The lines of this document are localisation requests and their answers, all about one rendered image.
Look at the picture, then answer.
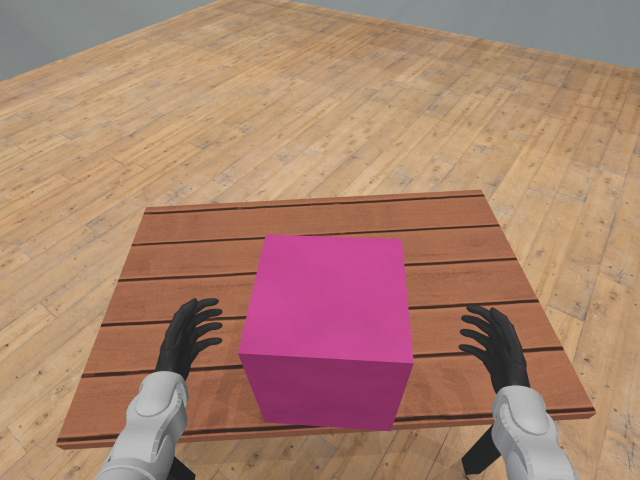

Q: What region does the robot left hand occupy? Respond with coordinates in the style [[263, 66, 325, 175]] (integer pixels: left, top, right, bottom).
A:
[[154, 298, 223, 381]]

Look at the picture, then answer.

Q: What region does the table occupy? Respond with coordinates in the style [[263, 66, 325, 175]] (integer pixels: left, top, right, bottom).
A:
[[55, 190, 597, 480]]

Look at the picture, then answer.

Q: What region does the robot left forearm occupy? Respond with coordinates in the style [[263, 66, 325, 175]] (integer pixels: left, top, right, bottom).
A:
[[94, 371, 189, 480]]

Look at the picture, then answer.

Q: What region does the robot right hand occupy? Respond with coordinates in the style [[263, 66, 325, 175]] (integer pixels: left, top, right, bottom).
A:
[[459, 305, 530, 394]]

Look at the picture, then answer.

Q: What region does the robot right forearm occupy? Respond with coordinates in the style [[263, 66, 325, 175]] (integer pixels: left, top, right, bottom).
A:
[[491, 385, 580, 480]]

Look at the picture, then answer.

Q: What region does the carton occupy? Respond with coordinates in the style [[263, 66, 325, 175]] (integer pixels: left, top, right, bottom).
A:
[[238, 234, 414, 431]]

